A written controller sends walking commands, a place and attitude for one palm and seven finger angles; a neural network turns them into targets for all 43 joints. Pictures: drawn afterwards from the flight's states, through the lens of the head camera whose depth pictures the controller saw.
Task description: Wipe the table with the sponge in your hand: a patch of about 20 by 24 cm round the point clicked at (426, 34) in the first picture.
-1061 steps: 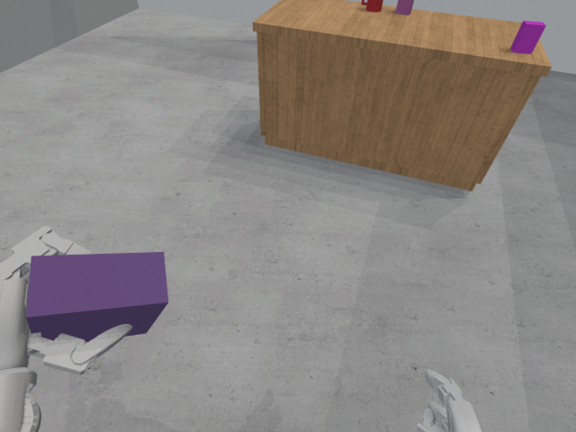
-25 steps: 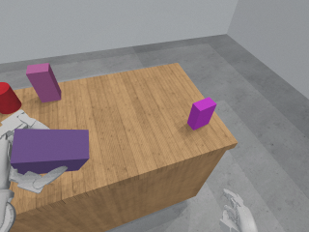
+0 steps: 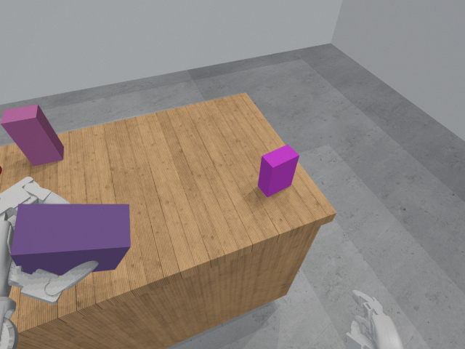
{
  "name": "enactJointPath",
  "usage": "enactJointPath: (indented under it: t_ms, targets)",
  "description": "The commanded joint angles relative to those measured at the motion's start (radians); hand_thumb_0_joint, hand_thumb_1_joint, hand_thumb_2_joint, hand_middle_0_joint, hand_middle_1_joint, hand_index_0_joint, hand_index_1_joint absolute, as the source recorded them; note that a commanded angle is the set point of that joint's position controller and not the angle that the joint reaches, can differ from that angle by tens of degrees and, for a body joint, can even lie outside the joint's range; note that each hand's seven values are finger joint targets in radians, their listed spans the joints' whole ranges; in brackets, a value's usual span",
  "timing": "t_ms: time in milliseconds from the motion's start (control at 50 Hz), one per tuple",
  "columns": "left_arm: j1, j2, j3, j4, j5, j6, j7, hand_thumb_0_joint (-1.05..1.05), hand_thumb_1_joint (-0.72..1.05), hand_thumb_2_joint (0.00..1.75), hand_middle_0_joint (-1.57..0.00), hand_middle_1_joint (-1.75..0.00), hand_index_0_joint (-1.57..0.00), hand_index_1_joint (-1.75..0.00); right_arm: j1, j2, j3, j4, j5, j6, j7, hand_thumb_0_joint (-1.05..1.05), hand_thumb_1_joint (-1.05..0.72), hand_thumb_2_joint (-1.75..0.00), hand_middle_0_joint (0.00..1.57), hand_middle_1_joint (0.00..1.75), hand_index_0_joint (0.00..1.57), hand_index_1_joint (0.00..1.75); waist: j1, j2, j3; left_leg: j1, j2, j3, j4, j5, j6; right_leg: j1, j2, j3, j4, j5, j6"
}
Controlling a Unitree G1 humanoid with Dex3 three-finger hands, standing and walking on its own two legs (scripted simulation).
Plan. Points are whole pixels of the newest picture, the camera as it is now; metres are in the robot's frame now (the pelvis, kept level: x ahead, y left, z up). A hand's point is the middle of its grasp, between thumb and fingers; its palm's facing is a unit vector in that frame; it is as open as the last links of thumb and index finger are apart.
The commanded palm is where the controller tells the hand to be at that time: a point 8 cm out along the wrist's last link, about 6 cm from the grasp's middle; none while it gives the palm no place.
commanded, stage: come to a stop and stand still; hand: left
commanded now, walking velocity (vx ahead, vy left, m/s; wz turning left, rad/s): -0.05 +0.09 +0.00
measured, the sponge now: (90, 241) +0.23 +0.20 +0.14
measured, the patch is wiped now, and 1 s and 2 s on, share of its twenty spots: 0.00 0.00 0.00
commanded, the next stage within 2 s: look again from close up in 0.94 s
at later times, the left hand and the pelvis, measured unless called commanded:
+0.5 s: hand out of the picture +0.18 +0.31 +0.14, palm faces +0.24 -0.87 -0.44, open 9.8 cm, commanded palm +0.12 +0.36 +0.18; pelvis -0.04 +0.08 +0.00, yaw -1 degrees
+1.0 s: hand out of the picture +0.18 +0.37 +0.15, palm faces +0.37 -0.84 -0.40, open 9.8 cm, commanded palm +0.12 +0.40 +0.18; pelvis -0.04 +0.12 +0.00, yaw +0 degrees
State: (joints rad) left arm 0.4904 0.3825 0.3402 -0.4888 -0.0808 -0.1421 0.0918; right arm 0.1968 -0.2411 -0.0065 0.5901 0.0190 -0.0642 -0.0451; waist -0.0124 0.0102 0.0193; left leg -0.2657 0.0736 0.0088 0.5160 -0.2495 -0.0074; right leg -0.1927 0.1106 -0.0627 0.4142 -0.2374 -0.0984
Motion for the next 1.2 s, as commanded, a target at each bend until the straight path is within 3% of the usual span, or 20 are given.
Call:
enactJointPath:
  t_ms: [0,120,140,160,180,200,220,260,320,360,380,460,500,580,680,760,780,860,960,1180]
  targets:
    - [-0.039,0.175,0.147,-0.191,-0.008,-0.071,0.041,0.0,0.1,1.3,-1.2,-1.6,-1.2,-1.6,-0.13,-0.084,-0.024,-0.171,0.006,-0.052,-0.009,0.0,-0.9,-0.9,0.2,0.3,0.2,0.3,0.031,-0.024,-0.158,0.064,-0.023,-0.02,-0.008,0.213,0.044,0.097,-0.233,0.182,-0.096,0.517,0.17]
    - [-0.074,0.158,0.116,-0.191,0.001,-0.061,0.041,0.0,0.1,1.3,-1.2,-1.6,-1.2,-1.6,-0.123,-0.087,-0.028,-0.172,0.007,-0.047,-0.013,0.0,-0.9,-0.9,0.2,0.3,0.2,0.3,0.029,-0.045,-0.168,0.106,-0.015,-0.029,-0.03,0.211,0.045,0.068,-0.227,0.178,-0.101,0.419,0.158]
    - [-1.048,0.923,0.685,-0.386,0.139,-0.161,0.041,0.0,0.1,1.3,-1.2,-1.6,-1.2,-1.6,0.079,-0.098,-0.077,-0.142,-0.015,-0.111,-0.018,0.0,-0.9,-0.9,0.2,0.3,0.2,0.3,0.033,-0.213,0.039,0.029,-0.082,0.159,0.042,0.131,0.011,-0.118,-0.174,0.154,-0.253,0.702,0.336]
    - [-0.785,0.574,0.431,0.045,0.06,-0.133,0.022,0.0,0.1,1.3,-1.2,-1.6,-1.2,-1.6,-0.048,-0.085,-0.053,-0.062,0.013,-0.092,-0.01,0.0,-0.9,-0.9,0.2,0.3,0.2,0.3,0.035,0.065,-0.019,0.012,-0.005,0.06,-0.033,0.161,0.02,-0.048,-0.287,0.124,-0.085,0.572,0.17]
    - [-0.536,0.309,0.263,0.109,0.059,-0.119,0.007,0.0,0.1,1.3,-1.2,-1.6,-1.2,-1.6,-0.066,-0.085,-0.064,-0.12,-0.004,-0.09,0.018,0.0,-0.9,-0.9,0.2,0.3,0.2,0.3,0.05,0.158,-0.152,0.142,-0.01,0.031,0.003,0.203,0.034,0.005,-0.251,0.23,0.002,0.568,0.131]
    - [-0.419,0.222,0.172,0.038,0.04,-0.128,-0.012,0.0,0.1,1.3,-1.2,-1.6,-1.2,-1.6,-0.06,-0.089,-0.062,-0.146,0.008,-0.091,0.03,0.0,-0.9,-0.9,0.2,0.3,0.2,0.3,0.054,0.113,-0.215,0.174,-0.023,0.061,0.002,0.247,0.051,0.046,-0.236,0.213,0.009,0.617,0.16]
    - [-0.264,0.187,0.164,0.007,0.029,-0.132,-0.015,0.0,0.1,1.3,-1.2,-1.6,-1.2,-1.6,-0.034,-0.096,-0.067,-0.152,0.014,-0.09,0.048,0.0,-0.9,-0.9,0.2,0.3,0.2,0.3,0.064,0.025,-0.261,0.158,-0.025,0.065,-0.013,0.287,0.056,0.125,-0.23,0.192,0.017,0.655,0.19]
    - [-0.051,0.075,0.074,-0.068,0.017,-0.123,-0.021,0.0,0.1,1.3,-1.2,-1.6,-1.2,-1.6,-0.07,-0.083,-0.061,-0.175,0.028,-0.09,0.082,0.0,-0.9,-0.9,0.2,0.3,0.2,0.3,0.073,-0.035,-0.307,0.176,-0.001,0.044,-0.031,0.352,0.074,0.154,-0.213,0.156,0.064,0.605,0.19]
    - [-0.064,0.151,0.116,-0.202,0.027,-0.115,-0.011,0.0,0.1,1.3,-1.2,-1.6,-1.2,-1.6,-0.09,-0.087,-0.043,-0.205,0.012,-0.093,0.071,0.0,-0.9,-0.9,0.2,0.3,0.2,0.3,0.061,-0.064,-0.21,0.128,0.028,-0.005,-0.071,0.24,0.058,0.056,-0.196,0.139,0.005,0.292,0.141]
    - [-0.057,0.243,0.221,-0.196,0.03,-0.116,0.008,0.0,0.1,1.3,-1.2,-1.6,-1.2,-1.6,-0.107,-0.087,-0.031,-0.198,0.006,-0.095,0.048,0.0,-0.9,-0.9,0.2,0.3,0.2,0.3,0.055,-0.037,-0.164,0.114,0.033,-0.033,-0.116,0.11,0.05,-0.002,-0.182,0.135,-0.017,0.126,0.099]
    - [-0.083,0.202,0.194,-0.18,0.024,-0.123,0.002,0.0,0.1,1.3,-1.2,-1.6,-1.2,-1.6,-0.098,-0.077,-0.021,-0.211,0.003,-0.093,0.036,0.0,-0.9,-0.9,0.2,0.3,0.2,0.3,0.045,-0.025,-0.13,0.071,0.035,-0.058,-0.146,0.041,0.05,-0.005,-0.178,0.118,-0.026,0.062,0.085]
    - [-0.253,0.268,0.239,-0.224,0.05,-0.156,0.009,0.0,0.1,1.3,-1.2,-1.6,-1.2,-1.6,-0.096,-0.077,-0.01,-0.209,0.002,-0.114,0.009,0.0,-0.9,-0.9,0.2,0.3,0.2,0.3,0.044,0.183,-0.057,-0.04,0.09,-0.146,-0.307,-0.283,0.055,0.004,-0.13,0.087,0.067,-0.045,0.08]
    - [-0.296,0.229,0.196,-0.201,0.057,-0.168,0.003,0.0,0.1,1.3,-1.2,-1.6,-1.2,-1.6,-0.065,-0.066,-0.005,-0.211,-0.003,-0.13,0.009,0.0,-0.9,-0.9,0.2,0.3,0.2,0.3,0.046,0.21,-0.062,-0.094,0.108,-0.159,-0.34,-0.363,0.059,0.051,-0.131,0.058,0.117,-0.031,0.083]
    - [-0.282,0.136,0.108,-0.164,0.068,-0.167,-0.004,0.0,0.1,1.3,-1.2,-1.6,-1.2,-1.6,-0.046,-0.071,-0.002,-0.189,-0.006,-0.156,0.024,0.0,-0.9,-0.9,0.2,0.3,0.2,0.3,0.044,0.114,-0.079,-0.025,0.106,-0.157,-0.322,-0.343,0.037,0.021,-0.133,0.059,0.082,-0.018,0.083]
    - [-0.262,0.097,0.065,-0.115,0.082,-0.156,0.004,0.0,0.1,1.3,-1.2,-1.6,-1.2,-1.6,-0.043,-0.075,-0.005,-0.167,-0.011,-0.156,0.036,0.0,-0.9,-0.9,0.2,0.3,0.2,0.3,0.043,0.087,-0.069,0.009,0.1,-0.163,-0.333,-0.3,-0.005,-0.008,-0.127,0.068,0.052,-0.004,0.08]
    - [-0.277,0.168,0.131,-0.135,0.087,-0.156,0.013,0.0,0.1,1.3,-1.2,-1.6,-1.2,-1.6,-0.062,-0.073,-0.008,-0.166,-0.012,-0.144,0.029,0.0,-0.9,-0.9,0.2,0.3,0.2,0.3,0.04,0.088,-0.071,0.038,0.094,-0.157,-0.338,-0.225,-0.038,-0.009,-0.131,0.079,0.03,-0.002,0.075]
    - [-0.261,0.134,0.105,-0.109,0.079,-0.158,0.009,0.0,0.1,1.3,-1.2,-1.6,-1.2,-1.6,-0.059,-0.071,-0.002,-0.17,-0.017,-0.137,0.027,0.0,-0.9,-0.9,0.2,0.3,0.2,0.3,0.042,0.07,-0.07,0.029,0.094,-0.165,-0.336,-0.219,-0.035,-0.005,-0.13,0.077,0.025,0.015,0.077]
    - [-0.268,0.173,0.13,-0.18,0.078,-0.164,0.01,0.0,0.1,1.3,-1.2,-1.6,-1.2,-1.6,-0.07,-0.07,-0.006,-0.179,-0.015,-0.134,0.023,0.0,-0.9,-0.9,0.2,0.3,0.2,0.3,0.037,0.13,-0.087,0.073,0.088,-0.149,-0.328,-0.113,-0.059,-0.006,-0.137,0.082,0.027,0.029,0.067]
    - [-0.228,0.176,0.131,-0.198,0.069,-0.164,0.014,0.0,0.1,1.3,-1.2,-1.6,-1.2,-1.6,-0.066,-0.073,-0.01,-0.183,-0.015,-0.134,0.022,0.0,-0.9,-0.9,0.2,0.3,0.2,0.3,0.04,0.116,-0.128,0.152,0.083,-0.132,-0.29,0.061,-0.076,-0.013,-0.141,0.073,0.019,0.063,0.063]
    - [-0.197,0.135,0.09,-0.135,0.052,-0.149,0.01,0.0,0.1,1.3,-1.2,-1.6,-1.2,-1.6,-0.062,-0.087,-0.011,-0.182,-0.014,-0.113,0.014,0.0,-0.9,-0.9,0.2,0.3,0.2,0.3,0.037,0.068,-0.12,0.134,0.068,-0.109,-0.247,0.101,-0.057,-0.004,-0.153,0.088,-0.03,0.101,0.063]
